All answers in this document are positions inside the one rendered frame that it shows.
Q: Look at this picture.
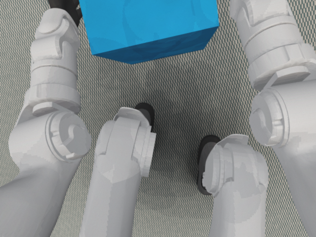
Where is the right robot upper arm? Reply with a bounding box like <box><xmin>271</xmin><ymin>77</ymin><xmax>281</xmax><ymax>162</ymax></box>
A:
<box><xmin>249</xmin><ymin>79</ymin><xmax>316</xmax><ymax>237</ymax></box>

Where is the left robot upper arm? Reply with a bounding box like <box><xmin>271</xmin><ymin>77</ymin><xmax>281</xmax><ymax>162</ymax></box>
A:
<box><xmin>0</xmin><ymin>110</ymin><xmax>92</xmax><ymax>237</ymax></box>

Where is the left robot hand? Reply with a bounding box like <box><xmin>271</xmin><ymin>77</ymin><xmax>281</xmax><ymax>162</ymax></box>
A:
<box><xmin>48</xmin><ymin>0</ymin><xmax>82</xmax><ymax>27</ymax></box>

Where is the robot left thigh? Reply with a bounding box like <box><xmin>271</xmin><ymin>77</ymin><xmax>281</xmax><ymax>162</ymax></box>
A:
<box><xmin>79</xmin><ymin>117</ymin><xmax>156</xmax><ymax>237</ymax></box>

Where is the carton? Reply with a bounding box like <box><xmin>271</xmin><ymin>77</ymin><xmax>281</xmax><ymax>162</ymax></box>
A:
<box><xmin>79</xmin><ymin>0</ymin><xmax>219</xmax><ymax>65</ymax></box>

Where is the left robot shin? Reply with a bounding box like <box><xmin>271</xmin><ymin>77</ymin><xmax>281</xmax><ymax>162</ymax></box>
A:
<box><xmin>94</xmin><ymin>107</ymin><xmax>149</xmax><ymax>160</ymax></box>

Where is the robot left forearm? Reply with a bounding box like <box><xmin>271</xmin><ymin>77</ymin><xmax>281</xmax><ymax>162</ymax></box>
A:
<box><xmin>14</xmin><ymin>8</ymin><xmax>81</xmax><ymax>127</ymax></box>

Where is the robot right forearm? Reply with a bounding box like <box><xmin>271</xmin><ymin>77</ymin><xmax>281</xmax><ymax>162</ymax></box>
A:
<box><xmin>229</xmin><ymin>0</ymin><xmax>316</xmax><ymax>91</ymax></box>

